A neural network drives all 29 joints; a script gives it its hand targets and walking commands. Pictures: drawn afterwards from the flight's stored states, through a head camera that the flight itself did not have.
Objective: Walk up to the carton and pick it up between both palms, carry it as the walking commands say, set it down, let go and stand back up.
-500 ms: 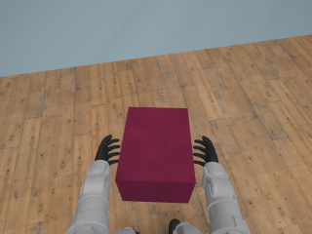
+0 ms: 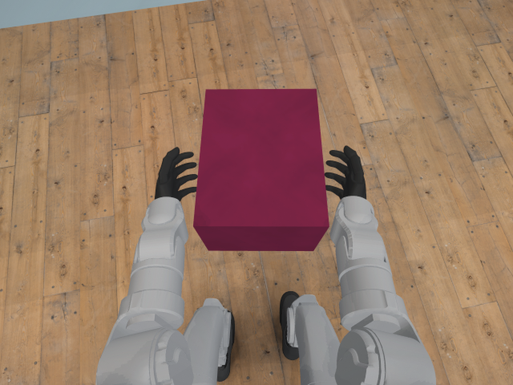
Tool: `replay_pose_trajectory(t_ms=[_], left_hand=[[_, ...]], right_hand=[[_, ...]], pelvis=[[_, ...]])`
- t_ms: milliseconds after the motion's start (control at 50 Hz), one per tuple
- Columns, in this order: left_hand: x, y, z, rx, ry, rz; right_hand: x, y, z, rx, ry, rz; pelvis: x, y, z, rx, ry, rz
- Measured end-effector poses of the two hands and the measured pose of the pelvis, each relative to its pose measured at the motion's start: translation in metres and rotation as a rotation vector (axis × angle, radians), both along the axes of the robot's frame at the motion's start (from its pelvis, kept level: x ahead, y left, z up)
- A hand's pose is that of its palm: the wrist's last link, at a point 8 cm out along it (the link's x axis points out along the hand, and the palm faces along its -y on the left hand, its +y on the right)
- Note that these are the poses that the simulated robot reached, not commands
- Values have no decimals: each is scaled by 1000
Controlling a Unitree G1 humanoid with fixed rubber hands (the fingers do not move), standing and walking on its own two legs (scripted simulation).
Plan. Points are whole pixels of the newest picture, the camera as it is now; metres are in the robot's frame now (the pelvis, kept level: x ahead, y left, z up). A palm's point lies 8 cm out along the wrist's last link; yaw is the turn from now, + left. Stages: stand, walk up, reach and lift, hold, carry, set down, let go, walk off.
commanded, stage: set down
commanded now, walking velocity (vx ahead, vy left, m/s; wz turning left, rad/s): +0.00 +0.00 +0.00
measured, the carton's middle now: (260, 172) +0.47 +0.02 -0.14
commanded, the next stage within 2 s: none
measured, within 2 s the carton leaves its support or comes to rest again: neither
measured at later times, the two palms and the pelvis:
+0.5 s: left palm (187, 188) +0.43 +0.16 -0.14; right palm (337, 200) +0.42 -0.13 -0.15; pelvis +0.02 +0.00 -0.06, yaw +1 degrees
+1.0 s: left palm (190, 193) +0.45 +0.17 -0.22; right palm (321, 195) +0.46 -0.12 -0.23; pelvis -0.02 -0.01 -0.15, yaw +3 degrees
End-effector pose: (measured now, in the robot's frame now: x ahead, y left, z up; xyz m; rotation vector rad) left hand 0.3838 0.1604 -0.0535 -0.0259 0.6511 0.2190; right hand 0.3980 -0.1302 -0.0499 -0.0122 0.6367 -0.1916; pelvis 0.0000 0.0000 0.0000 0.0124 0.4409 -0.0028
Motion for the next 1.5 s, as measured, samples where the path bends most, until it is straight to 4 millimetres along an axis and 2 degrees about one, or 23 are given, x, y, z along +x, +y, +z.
replay_pose_trajectory(t_ms=[100, 300, 420, 560, 720, 860, 980, 1100, 1200, 1380, 1500], left_hand=[[20, 2, -9, 6, 9, -18], [34, 5, -65, -45, 85, 2], [47, -2, -80, -50, 48, -13], [43, -7, -95, -9, 25, -7], [28, -8, -128, -4, 34, 32], [49, -1, -154, -5, -10, 53], [66, 5, -168, -16, -16, 46], [71, 15, -185, -13, 25, 44], [71, 20, -208, -28, 51, 52], [64, 11, -259, -64, 72, 43], [67, 4, -274, -59, 43, 59]], right_hand=[[9, 1, -18, 18, 26, -16], [18, 4, -68, -13, 107, -6], [23, 0, -85, -75, 84, -34], [24, -5, -106, -56, 67, -13], [29, -7, -138, -25, 76, 27], [54, 1, -162, -26, 31, 36], [64, 8, -177, -43, 33, 24], [67, 17, -195, -58, 86, 34], [70, 21, -217, -69, 116, 56], [69, 10, -264, -89, 130, 83], [74, 3, -281, -61, 97, 75]], pelvis=[[3, 0, -13, 1, 45, 2], [19, 0, -33, 3, 201, 6], [23, 0, -51, 5, 280, 9], [15, -4, -72, 13, 317, 13], [-6, -13, -99, 29, 311, 20], [-21, -15, -130, 34, 317, 26], [-18, -8, -145, 22, 339, 26], [-10, -1, -149, 9, 373, 24], [-6, 3, -156, 2, 411, 25], [-9, 3, -179, 1, 449, 32], [-19, -2, -198, 10, 405, 37]])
